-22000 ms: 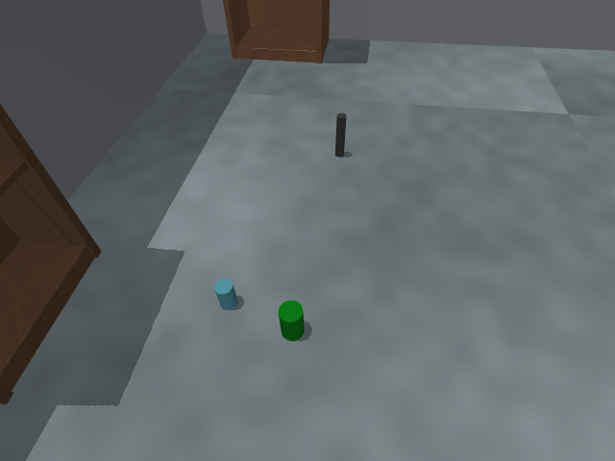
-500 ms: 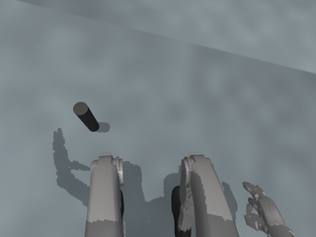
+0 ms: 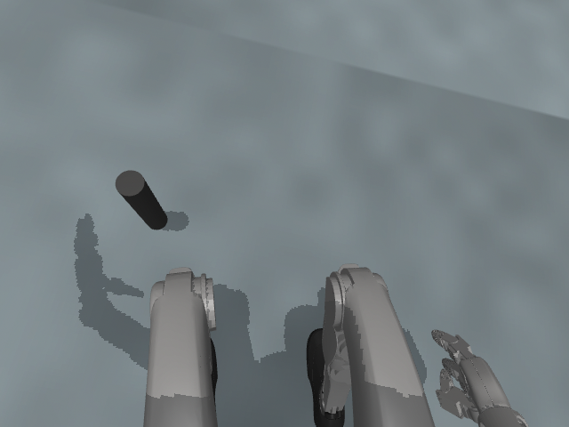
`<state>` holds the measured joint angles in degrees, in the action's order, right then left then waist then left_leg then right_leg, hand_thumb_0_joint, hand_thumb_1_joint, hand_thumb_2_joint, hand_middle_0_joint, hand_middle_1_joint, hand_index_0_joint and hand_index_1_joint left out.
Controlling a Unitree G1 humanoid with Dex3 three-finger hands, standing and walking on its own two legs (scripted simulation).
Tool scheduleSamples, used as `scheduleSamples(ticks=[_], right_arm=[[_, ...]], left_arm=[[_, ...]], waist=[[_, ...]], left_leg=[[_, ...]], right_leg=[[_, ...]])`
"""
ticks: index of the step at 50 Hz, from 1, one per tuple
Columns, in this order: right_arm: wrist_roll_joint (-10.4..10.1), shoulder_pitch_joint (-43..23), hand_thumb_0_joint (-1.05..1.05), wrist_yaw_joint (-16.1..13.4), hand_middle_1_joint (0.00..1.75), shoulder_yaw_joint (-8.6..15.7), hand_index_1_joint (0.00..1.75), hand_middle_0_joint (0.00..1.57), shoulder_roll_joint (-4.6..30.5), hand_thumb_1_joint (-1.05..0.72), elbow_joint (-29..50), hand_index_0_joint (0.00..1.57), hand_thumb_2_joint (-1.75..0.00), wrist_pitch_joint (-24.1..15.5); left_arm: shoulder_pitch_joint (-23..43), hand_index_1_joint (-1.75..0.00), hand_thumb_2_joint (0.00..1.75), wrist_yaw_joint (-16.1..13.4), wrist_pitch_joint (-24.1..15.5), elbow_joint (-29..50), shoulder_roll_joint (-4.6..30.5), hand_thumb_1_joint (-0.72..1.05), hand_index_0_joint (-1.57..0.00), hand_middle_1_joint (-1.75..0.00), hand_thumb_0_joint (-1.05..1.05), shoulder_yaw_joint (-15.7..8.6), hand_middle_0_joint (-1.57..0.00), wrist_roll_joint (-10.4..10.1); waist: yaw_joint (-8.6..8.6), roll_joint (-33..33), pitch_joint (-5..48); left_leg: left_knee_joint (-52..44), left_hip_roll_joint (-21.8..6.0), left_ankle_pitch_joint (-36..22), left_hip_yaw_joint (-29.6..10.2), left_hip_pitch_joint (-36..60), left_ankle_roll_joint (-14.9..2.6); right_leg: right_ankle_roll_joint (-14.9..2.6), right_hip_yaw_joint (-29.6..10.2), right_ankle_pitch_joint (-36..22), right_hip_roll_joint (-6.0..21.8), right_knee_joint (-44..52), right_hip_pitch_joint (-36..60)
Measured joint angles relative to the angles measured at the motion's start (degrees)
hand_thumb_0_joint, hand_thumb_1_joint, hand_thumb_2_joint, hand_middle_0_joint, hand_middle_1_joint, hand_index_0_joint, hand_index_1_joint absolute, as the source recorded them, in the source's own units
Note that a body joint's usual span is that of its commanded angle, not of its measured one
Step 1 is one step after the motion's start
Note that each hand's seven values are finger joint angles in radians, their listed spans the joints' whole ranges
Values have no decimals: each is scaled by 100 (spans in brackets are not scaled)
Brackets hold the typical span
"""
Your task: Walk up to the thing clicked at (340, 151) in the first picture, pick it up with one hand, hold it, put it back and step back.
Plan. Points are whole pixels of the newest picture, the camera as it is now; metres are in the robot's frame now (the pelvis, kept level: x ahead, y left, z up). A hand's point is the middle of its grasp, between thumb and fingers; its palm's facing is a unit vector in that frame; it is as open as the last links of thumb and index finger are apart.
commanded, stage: go down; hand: left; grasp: from the side
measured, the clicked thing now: (145, 204) +0.47 +0.26 -0.30
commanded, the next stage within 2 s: approach in 0.04 s
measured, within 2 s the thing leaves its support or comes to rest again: neither
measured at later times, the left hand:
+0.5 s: hand out of the picture +0.40 +0.41 -0.08, palm faces +0.22 -0.97 +0.01, open 17.7 cm
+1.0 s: hand (118, 218) +0.43 +0.29 -0.25, palm faces +0.15 -0.99 +0.06, open 17.6 cm
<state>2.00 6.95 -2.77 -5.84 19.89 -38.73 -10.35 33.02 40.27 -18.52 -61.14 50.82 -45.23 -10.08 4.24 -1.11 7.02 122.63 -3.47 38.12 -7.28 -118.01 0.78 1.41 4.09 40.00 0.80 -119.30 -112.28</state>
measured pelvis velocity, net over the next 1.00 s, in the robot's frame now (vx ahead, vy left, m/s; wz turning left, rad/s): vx -0.01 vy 0.01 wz -0.14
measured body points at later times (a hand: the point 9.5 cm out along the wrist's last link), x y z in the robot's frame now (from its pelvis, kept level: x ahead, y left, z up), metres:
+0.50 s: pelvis -0.01 +0.00 -0.06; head +0.22 +0.09 +0.32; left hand +0.38 +0.46 -0.08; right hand +0.15 -0.27 -0.14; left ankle +0.08 +0.13 -0.38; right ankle +0.09 -0.13 -0.38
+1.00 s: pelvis -0.01 +0.01 -0.13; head +0.22 +0.13 +0.24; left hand +0.41 +0.34 -0.25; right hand +0.13 -0.26 -0.18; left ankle +0.08 +0.13 -0.38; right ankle +0.09 -0.13 -0.38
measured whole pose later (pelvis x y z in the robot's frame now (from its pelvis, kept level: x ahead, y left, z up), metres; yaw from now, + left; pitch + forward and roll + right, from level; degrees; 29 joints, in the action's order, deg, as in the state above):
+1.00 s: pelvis -0.01 +0.01 -0.13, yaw -8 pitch +17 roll -13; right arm 14.5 -5.3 4.4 -20.5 21.3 -35.6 -4.4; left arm 35.1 26.1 -49.5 -76.2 45.4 -40.4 -11.0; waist 12.1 -10.7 -10.7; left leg 149.2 -2.9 39.8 -18.2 -128.9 1.5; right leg 3.5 10.0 38.5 -3.3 -139.6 -120.2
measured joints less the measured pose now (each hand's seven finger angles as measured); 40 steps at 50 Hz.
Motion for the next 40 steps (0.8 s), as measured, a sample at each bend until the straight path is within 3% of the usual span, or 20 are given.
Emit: scheduleSamples(ticks=[13, 23, 32, 40], right_arm=[[35, -8, 1, 49, 30, -81, 30, 20, 50, -92, 3, 20, -91, 8], [241, -257, 1, 208, 30, -389, 30, 20, 172, -91, 76, 20, -90, -87], [667, -724, 1, 366, 30, -849, 31, 20, 169, -91, 200, 20, -90, 126], [986, -1009, 1, 489, 30, -1165, 31, 20, 136, -92, 192, 20, -91, 390]], left_arm=[[187, -6, 5, 101, -116, -261, 216, -57, -5, -4, -2, -86, -6, -93], [497, -6, 1, 138, -1191, -1036, 259, -60, -6, -4, -1, -90, -8, -527], [469, -7, 0, -67, -1990, -1330, 240, -61, -7, -5, -2, -216, -8, -338], [286, -9, 1, -410, -2443, -1296, -28, -61, -7, -8, -2, 182, -8, -269]], waist=[[67, -37, -73], [255, -264, -467], [525, -687, -1154], [621, -882, -1551]], left_leg=[[221, 11, 11, -32, -187, -19], [908, -10, 65, -214, -625, -11], [1793, 10, 121, -577, -1002, 49], [2268, 38, 122, -798, -1140, 49]], right_leg=[[22, 6, 13, -9, -199, -164], [52, 92, 13, -98, -785, -550], [83, 298, -21, -216, -1483, -831], [141, 418, -85, -298, -1817, -899]])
